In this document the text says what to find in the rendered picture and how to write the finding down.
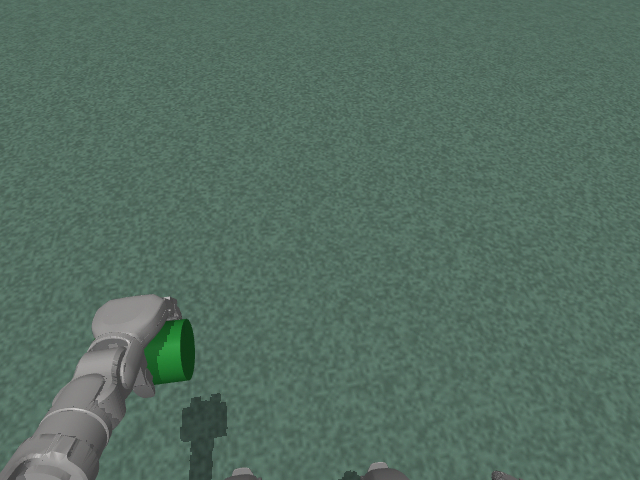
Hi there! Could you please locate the can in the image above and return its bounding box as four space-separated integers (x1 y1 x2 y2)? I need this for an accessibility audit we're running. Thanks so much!
93 319 195 385

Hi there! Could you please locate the left robot arm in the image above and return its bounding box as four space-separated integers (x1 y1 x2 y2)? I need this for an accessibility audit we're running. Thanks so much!
0 332 144 480

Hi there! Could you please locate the left robot hand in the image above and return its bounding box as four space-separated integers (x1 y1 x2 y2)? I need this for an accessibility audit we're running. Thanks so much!
92 294 182 398

